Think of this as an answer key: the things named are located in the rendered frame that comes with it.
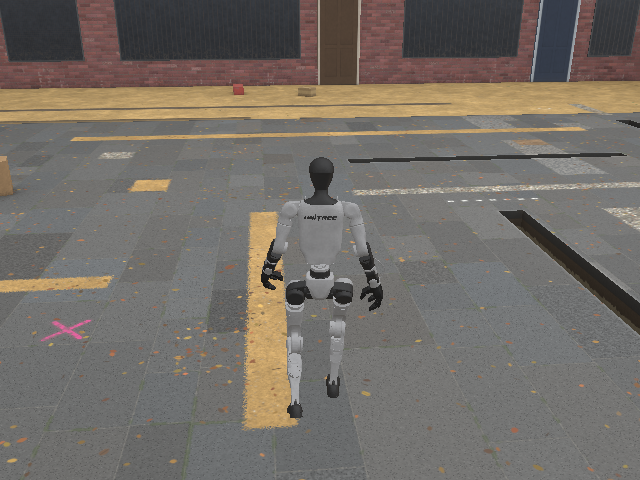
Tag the right robot thigh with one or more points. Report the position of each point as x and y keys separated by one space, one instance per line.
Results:
x=342 y=298

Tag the robot left hand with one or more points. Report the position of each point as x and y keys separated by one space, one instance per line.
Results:
x=275 y=275

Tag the right robot forearm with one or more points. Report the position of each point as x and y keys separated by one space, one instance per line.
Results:
x=369 y=268

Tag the left robot forearm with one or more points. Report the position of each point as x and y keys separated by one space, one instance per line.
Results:
x=271 y=260

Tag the right robot upper arm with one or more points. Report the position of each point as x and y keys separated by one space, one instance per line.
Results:
x=352 y=211

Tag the left robot upper arm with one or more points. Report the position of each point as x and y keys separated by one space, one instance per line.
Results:
x=289 y=210

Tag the robot right hand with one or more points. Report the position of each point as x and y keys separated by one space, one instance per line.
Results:
x=377 y=294

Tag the left robot shin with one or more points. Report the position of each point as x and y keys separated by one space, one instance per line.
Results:
x=294 y=369

